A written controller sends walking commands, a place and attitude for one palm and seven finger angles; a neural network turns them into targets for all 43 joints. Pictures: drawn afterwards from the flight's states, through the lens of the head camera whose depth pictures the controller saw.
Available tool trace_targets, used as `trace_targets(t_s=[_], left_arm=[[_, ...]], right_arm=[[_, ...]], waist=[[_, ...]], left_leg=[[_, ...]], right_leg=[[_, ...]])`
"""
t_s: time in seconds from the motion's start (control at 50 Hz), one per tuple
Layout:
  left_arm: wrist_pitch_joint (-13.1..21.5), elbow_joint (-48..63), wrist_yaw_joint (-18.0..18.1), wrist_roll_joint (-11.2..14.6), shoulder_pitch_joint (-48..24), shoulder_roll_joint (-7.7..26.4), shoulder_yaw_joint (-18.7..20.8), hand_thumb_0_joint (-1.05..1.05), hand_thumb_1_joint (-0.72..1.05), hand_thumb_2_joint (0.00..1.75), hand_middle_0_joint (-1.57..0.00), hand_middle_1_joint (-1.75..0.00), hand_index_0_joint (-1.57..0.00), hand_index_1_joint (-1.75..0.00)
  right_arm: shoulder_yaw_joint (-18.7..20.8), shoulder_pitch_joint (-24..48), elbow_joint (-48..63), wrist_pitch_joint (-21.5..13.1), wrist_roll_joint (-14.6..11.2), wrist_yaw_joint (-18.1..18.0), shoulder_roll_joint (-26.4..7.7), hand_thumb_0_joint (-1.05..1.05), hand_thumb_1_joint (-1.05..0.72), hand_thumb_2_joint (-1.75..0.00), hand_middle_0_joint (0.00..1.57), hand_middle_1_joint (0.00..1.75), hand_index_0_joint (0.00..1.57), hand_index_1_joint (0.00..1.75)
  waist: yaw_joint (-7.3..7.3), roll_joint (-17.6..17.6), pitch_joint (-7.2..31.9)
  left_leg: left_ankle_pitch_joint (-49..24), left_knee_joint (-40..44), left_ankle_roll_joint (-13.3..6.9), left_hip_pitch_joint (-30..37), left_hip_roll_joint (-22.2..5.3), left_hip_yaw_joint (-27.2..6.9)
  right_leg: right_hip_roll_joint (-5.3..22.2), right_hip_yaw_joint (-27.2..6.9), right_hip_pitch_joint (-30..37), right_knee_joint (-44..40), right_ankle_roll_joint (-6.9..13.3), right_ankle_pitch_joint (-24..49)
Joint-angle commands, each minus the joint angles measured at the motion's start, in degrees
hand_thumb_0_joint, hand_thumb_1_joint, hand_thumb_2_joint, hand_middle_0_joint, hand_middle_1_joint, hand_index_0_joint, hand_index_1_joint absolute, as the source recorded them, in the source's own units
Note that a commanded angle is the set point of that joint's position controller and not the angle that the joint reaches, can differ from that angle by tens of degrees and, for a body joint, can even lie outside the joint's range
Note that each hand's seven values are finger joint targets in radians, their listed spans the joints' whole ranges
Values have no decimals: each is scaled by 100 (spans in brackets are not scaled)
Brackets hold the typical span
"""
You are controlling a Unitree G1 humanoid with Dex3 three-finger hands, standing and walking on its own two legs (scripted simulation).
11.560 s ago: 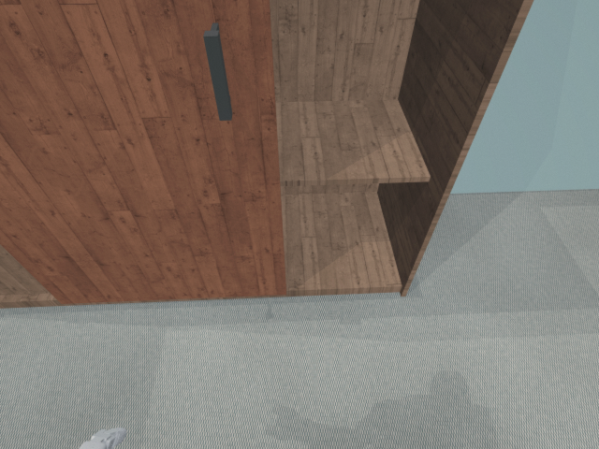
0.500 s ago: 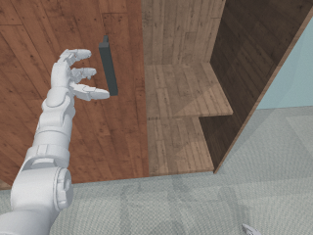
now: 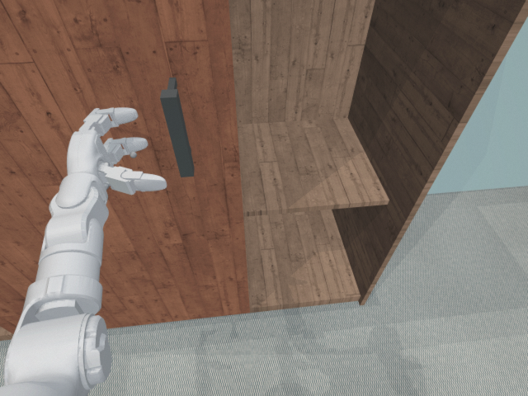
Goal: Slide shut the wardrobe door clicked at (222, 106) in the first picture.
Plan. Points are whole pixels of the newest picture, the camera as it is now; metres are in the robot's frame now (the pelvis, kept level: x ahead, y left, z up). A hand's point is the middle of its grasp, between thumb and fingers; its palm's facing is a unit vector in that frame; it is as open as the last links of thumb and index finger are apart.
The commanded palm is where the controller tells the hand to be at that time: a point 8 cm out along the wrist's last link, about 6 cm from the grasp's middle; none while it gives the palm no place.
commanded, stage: move the hooked fingers beside the handle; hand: left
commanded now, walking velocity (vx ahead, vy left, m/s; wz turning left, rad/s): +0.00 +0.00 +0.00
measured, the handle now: (180, 129) +0.50 +0.14 +0.16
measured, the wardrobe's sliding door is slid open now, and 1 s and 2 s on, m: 0.44 0.44 0.44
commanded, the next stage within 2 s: feel for the door with the fingertips in 0.40 s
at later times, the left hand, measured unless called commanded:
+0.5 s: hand (148, 145) +0.45 +0.18 +0.17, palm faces +0.13 -0.99 +0.00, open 14.0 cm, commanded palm +0.41 +0.23 +0.16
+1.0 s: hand (170, 148) +0.44 +0.14 +0.17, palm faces +0.13 -0.99 +0.01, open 14.0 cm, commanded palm +0.42 +0.20 +0.16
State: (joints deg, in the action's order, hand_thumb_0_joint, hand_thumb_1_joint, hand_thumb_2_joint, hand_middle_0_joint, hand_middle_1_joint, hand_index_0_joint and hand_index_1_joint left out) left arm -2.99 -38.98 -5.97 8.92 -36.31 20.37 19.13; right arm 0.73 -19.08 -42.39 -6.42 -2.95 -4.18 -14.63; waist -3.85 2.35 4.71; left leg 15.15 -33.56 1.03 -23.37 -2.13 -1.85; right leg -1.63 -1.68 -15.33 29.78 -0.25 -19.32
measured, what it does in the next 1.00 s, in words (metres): stands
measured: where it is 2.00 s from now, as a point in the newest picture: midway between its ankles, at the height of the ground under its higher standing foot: outside the picture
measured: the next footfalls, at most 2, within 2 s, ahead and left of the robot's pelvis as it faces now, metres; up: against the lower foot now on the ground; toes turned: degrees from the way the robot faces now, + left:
none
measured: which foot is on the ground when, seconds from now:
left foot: down 0.00-1.00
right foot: down 0.00-1.00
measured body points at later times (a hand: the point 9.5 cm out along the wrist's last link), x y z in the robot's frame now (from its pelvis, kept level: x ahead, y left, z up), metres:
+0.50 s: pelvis -0.02 +0.00 +0.00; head +0.01 +0.00 +0.45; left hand +0.43 +0.23 +0.17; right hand +0.07 -0.25 -0.12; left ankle +0.02 +0.13 -0.73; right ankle -0.05 -0.13 -0.73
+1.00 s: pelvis -0.01 +0.00 +0.00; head +0.00 -0.01 +0.45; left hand +0.43 +0.20 +0.17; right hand +0.08 -0.26 -0.12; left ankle +0.02 +0.13 -0.73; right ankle -0.05 -0.13 -0.73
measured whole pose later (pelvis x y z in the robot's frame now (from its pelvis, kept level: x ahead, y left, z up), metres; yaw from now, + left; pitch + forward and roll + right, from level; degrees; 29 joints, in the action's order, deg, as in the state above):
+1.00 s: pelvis -0.01 +0.00 +0.00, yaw +1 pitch +5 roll -1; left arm -1.9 -44.4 1.5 6.4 -44.1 14.6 14.6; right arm 0.1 -16.4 -43.1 -7.3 -1.8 -3.3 -13.8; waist -4.2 2.5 3.8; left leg 13.9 -33.9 1.3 -24.6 -2.0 -2.6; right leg -1.6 -1.0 -16.9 31.5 -0.1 -19.1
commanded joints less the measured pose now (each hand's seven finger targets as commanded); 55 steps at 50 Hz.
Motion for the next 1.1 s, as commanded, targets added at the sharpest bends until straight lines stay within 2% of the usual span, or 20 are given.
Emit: trace_targets(t_s=[0.0,0.04,0.06,0.12,0.2,0.22,0.4,0.42,0.46,0.48,0.5,0.52,0.58,0.62,0.64,0.72,0.82,0.9,0.96,1.08], left_arm=[[261,1602,-15,105,-2792,1087,-75,0,-50,30,-30,-120,-30,-120],[277,1725,43,65,-2961,1119,-92,0,-50,30,-30,-120,-30,-120],[286,1796,52,55,-3006,903,-277,0,-50,30,-30,-120,-30,-120],[213,1209,116,62,-3079,1109,-102,0,-50,30,-30,-120,-30,-120],[245,1044,174,-6,-3532,719,-466,0,-50,30,-30,-120,-30,-120],[280,921,215,-36,-3585,937,-304,0,-50,30,-30,-120,-30,-120],[725,410,305,-145,-3876,1085,-171,0,-50,30,-30,-120,-30,-120],[739,299,322,-164,-3647,1332,65,0,-50,30,-30,-120,-30,-120],[744,357,281,-138,-3688,993,-187,0,-50,30,-30,-120,-30,-120],[717,275,271,-142,-3530,1117,-61,0,-50,30,-30,-120,-30,-120],[684,321,248,-116,-3591,948,-212,0,-50,30,-30,-120,-30,-120],[669,246,263,-119,-3555,1145,-28,0,-50,30,-30,-120,-30,-120],[672,660,274,-70,-3380,933,-122,0,-50,30,-30,-120,-30,-120],[662,801,343,-89,-3333,847,-195,0,-50,30,-30,-120,-30,-120],[677,988,376,-84,-3500,668,-355,0,-50,30,-30,-120,-30,-120],[616,988,552,-144,-3262,1066,30,0,-50,30,-30,-120,-30,-120],[558,1287,683,-245,-3416,576,-406,0,-50,30,-30,-120,-30,-120],[494,910,735,-204,-3727,627,-341,0,-50,30,-30,-120,-30,-120],[492,595,774,-245,-3850,758,-241,0,-50,30,-30,-120,-30,-120],[681,95,731,-318,-4227,493,-533,0,-50,30,-30,-120,-30,-120]], right_arm=[[228,256,703,-260,-1,-82,-770,0,-90,-90,20,30,20,30],[218,286,685,-270,9,-76,-771,0,-90,-90,20,30,20,30],[205,320,705,-280,6,-72,-746,0,-90,-90,20,30,20,30],[164,319,580,-257,33,-115,-799,0,-90,-90,20,30,20,30],[126,379,622,-292,28,-94,-742,0,-90,-90,20,30,20,30],[126,317,575,-283,51,-92,-777,0,-90,-90,20,30,20,30],[131,126,569,-326,96,-30,-766,0,-90,-90,20,30,20,30],[144,76,566,-311,122,-27,-814,0,-90,-90,20,30,20,30],[158,75,588,-322,87,-1,-767,0,-90,-90,20,30,20,30],[176,44,583,-319,86,-2,-787,0,-90,-90,20,30,20,30],[174,25,580,-312,76,9,-784,0,-90,-90,20,30,20,30],[194,-20,541,-298,88,4,-812,0,-90,-90,20,30,20,30],[237,4,608,-322,69,29,-771,0,-90,-90,20,30,20,30],[235,-4,582,-330,77,52,-763,0,-90,-90,20,30,20,30],[234,33,588,-351,64,71,-740,0,-90,-90,20,30,20,30],[244,44,522,-328,105,55,-773,0,-90,-90,20,30,20,30],[233,132,553,-342,110,80,-694,0,-90,-90,20,30,20,30],[209,185,491,-316,110,31,-710,0,-90,-90,20,30,20,30],[181,199,468,-277,121,15,-714,0,-90,-90,20,30,20,30],[155,129,450,-260,131,46,-689,0,-90,-90,20,30,20,30]], waist=[[-17,-33,1471],[-32,133,1529],[-35,178,1578],[-85,-259,1245],[-138,48,1388],[-101,-11,1417],[-92,-8,1767],[20,-38,1855],[-60,-75,1820],[-17,-76,1783],[-80,-126,1781],[-37,-255,1686],[13,-145,1870],[16,-87,1732],[-64,65,1698],[49,-180,1561],[-21,109,1640],[-114,-301,1438],[-93,-343,1437],[-191,-168,1462]], left_leg=[[-1843,128,-299,1551,261,196],[-1811,108,-284,1633,265,174],[-1808,121,-264,1711,262,135],[-1416,133,-285,1446,268,117],[-1335,149,-245,1599,272,60],[-1264,143,-239,1529,277,36],[-1340,126,-202,1508,253,20],[-1366,130,-199,1421,258,14],[-1487,112,-217,1480,257,51],[-1514,100,-220,1419,250,67],[-1512,111,-234,1440,254,86],[-1449,117,-245,1305,259,87],[-1685,108,-247,1449,254,130],[-1652,110,-255,1427,260,131],[-1649,115,-254,1498,253,145],[-1490,136,-277,1273,276,183],[-1591,115,-255,1472,277,214],[-1250,179,-268,1311,264,189],[-1183,157,-276,1233,283,199],[-1180,86,-248,1264,288,173]], right_leg=[[-231,350,-195,-334,63,2401],[-219,344,-248,-329,78,2312],[-221,368,-281,-314,92,2213],[-219,360,-419,-402,69,1875],[-177,373,-569,-372,97,1669],[-190,378,-541,-380,108,1563],[-185,370,-462,-260,113,1642],[-204,370,-336,-244,129,1656],[-205,373,-366,-233,112,1836],[-205,359,-350,-231,111,1885],[-211,363,-375,-258,93,1908],[-234,372,-307,-276,97,1866],[-240,360,-191,-246,98,2120],[-269,375,-237,-271,98,2058],[-257,367,-342,-277,91,2040],[-267,352,-200,-302,87,1972],[-254,360,-261,-289,92,2048],[-232,346,-367,-351,62,1795],[-194,312,-355,-341,61,1777],[-170,308,-519,-281,78,1779]])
